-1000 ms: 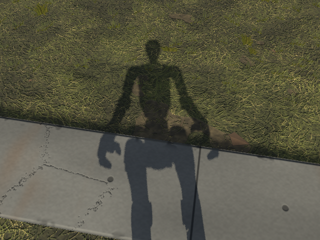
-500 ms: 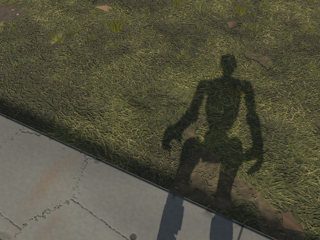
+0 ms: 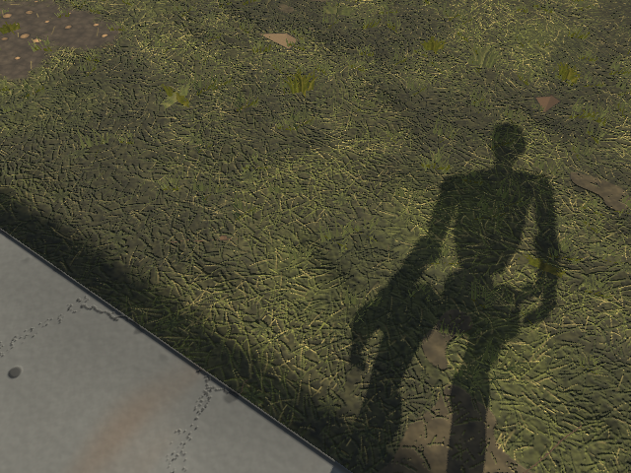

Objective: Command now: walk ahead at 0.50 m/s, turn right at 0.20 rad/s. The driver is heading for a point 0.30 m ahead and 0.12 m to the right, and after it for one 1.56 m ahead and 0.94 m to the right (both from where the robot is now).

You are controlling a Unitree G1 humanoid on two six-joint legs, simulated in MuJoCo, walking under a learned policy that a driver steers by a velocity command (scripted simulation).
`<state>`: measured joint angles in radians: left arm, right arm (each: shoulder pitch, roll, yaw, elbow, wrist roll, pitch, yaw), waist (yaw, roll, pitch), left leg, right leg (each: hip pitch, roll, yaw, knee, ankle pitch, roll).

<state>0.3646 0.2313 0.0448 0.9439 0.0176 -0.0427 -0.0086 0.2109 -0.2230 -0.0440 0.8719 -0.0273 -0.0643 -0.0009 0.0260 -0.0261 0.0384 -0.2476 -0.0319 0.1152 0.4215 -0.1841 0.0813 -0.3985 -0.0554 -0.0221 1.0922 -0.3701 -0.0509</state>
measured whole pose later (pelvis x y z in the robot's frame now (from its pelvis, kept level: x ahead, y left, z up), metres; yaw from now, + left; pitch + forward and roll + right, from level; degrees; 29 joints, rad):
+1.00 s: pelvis +0.56 -0.14 -0.16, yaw -34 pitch +1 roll +1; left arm 0.38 0.23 0.03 0.82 -0.06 -0.01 0.05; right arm 0.33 -0.21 -0.03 0.91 0.01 -0.08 0.00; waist 0.03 -0.04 -0.03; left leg -0.33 0.04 0.11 0.64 -0.33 0.00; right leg -0.77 0.01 0.04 1.94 -0.47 -0.01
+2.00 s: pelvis +0.96 -0.55 -0.14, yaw -43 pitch +3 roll +0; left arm 0.19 0.27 0.05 0.72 0.01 -0.09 0.01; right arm 0.21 -0.27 -0.06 0.72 0.01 -0.06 0.03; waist -0.02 -0.01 0.04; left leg -0.35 -0.12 -0.04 0.44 -0.13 0.10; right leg -0.53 -0.01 0.07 1.19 -0.40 0.02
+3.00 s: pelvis +1.06 -0.62 -0.14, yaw -14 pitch +1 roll -1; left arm 0.18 0.29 0.08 0.78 -0.01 0.04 0.02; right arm 0.17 -0.21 -0.03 0.66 -0.03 0.01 -0.02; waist 0.02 -0.05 0.01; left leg -0.23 -0.05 -0.01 0.46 -0.24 0.06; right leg -0.43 -0.06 0.02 0.84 -0.32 0.08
